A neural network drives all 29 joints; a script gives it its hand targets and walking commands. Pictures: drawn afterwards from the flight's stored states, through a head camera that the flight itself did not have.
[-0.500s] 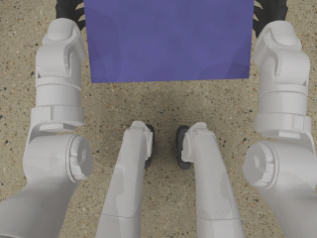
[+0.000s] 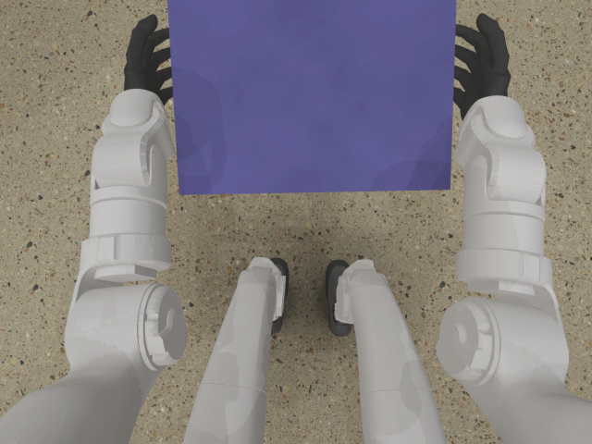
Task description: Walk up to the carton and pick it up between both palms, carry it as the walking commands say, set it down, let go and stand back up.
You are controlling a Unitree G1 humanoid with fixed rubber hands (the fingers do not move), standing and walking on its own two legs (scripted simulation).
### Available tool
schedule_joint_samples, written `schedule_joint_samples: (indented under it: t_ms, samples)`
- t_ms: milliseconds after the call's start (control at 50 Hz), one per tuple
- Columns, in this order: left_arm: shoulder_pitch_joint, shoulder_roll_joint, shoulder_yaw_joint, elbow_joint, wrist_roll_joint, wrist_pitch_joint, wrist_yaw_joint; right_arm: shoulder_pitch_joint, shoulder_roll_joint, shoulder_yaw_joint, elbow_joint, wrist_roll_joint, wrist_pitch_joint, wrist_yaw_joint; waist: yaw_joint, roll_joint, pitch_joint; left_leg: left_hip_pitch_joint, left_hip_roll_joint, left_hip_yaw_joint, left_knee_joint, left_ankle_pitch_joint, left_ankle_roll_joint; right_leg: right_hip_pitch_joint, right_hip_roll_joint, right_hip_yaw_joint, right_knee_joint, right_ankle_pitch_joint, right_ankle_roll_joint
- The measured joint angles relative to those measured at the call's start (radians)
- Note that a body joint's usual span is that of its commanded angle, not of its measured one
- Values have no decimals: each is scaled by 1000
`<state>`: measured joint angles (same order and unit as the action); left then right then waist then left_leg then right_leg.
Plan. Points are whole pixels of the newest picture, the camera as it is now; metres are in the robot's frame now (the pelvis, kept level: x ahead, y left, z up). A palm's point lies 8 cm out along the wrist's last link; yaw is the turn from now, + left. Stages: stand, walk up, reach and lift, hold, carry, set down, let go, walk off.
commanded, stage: reach and lift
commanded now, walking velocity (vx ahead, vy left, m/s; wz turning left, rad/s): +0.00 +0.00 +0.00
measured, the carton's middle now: (310, 94) +0.52 +0.01 -0.11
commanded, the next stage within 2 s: none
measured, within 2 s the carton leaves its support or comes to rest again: neither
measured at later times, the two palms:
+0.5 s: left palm (110, 94) +0.46 +0.20 +0.02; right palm (524, 99) +0.46 -0.17 +0.03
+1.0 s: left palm (19, 55) +0.44 +0.20 +0.12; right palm out of the picture +0.44 -0.17 +0.13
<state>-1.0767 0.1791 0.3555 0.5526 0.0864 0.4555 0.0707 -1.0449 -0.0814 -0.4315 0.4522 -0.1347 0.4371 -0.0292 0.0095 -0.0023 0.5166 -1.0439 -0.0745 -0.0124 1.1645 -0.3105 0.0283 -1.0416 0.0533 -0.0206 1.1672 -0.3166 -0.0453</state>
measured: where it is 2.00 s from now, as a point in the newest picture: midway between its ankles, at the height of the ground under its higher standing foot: (306, 310)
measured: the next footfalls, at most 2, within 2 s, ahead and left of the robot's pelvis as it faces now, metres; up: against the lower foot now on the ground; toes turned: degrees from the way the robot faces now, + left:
none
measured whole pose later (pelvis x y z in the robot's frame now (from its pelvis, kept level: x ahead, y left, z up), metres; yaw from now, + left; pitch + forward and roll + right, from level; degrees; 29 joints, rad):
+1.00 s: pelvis +0.13 +0.01 +0.11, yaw +0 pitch +5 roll -1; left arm -0.33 -0.05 0.33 0.46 0.23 0.52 0.00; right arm -0.34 0.08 -0.38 0.45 -0.23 0.50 0.05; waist -0.01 0.01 -0.10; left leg -0.37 -0.08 -0.04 0.52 -0.24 0.05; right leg -0.35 0.05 0.02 0.49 -0.24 -0.03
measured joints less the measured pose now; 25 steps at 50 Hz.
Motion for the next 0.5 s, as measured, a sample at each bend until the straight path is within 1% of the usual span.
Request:
schedule_joint_samples:
  t_ms: [40,80,140,200,240,360,400,460,500]
  samples:
    - [15,-7,0,-25,4,7,-3,16,9,-2,-28,-7,8,3,0,2,8,27,-1,-5,-25,8,-2,28,-1,-2,-26,7,-1]
    - [33,-23,13,-14,19,0,-8,38,22,-14,-19,-22,0,11,2,3,-17,34,-1,-8,-50,16,-3,35,-1,-3,-51,15,-3]
    - [68,-38,6,-58,19,0,-9,78,31,-5,-70,-17,3,13,1,6,14,97,-3,-14,-96,30,-3,100,-3,-4,-96,27,-2]
    - [106,-50,13,-63,29,-9,-16,114,57,-13,-76,-25,-7,13,-3,1,-2,128,-4,-14,-135,42,-2,129,-4,0,-132,37,-1]
    - [122,-57,12,-52,32,-13,-17,137,63,-16,-75,-26,-8,13,0,0,-15,147,-5,-13,-160,49,-2,146,-5,3,-154,44,-1]
    - [151,-66,9,-82,39,-13,-22,172,72,1,-108,-23,-8,8,3,-4,4,243,-3,-15,-234,69,-1,242,-3,8,-228,64,0]
    - [174,-75,14,-73,51,-19,-25,191,84,-3,-94,-36,-15,11,1,-4,-34,246,-2,-18,-257,76,-1,246,-2,8,-254,72,1]
    - [227,-99,22,-26,70,-20,-24,239,104,-25,-38,-72,-21,26,2,-5,-170,203,0,-19,-288,86,1,204,-1,10,-288,84,1]
    - [264,-108,9,-35,66,-8,-22,283,110,-19,-48,-66,-12,26,6,-8,-213,223,1,-17,-318,91,2,223,0,15,-318,90,2]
